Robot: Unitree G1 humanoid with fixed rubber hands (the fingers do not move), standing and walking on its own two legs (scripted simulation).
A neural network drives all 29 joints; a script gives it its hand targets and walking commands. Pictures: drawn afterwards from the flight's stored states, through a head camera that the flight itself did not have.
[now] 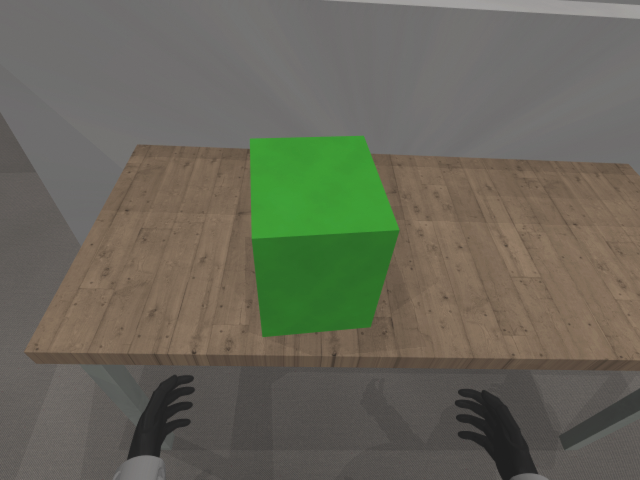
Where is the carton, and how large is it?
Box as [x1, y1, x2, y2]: [250, 136, 399, 336]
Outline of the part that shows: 363,136 250,139 252,245 262,336 370,326 399,230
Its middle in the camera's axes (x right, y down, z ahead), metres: -0.01 -0.01 +0.64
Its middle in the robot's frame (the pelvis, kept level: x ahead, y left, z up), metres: +0.47 +0.02 +0.01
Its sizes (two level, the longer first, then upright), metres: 0.218 0.186 0.242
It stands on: a table, 0.67 m high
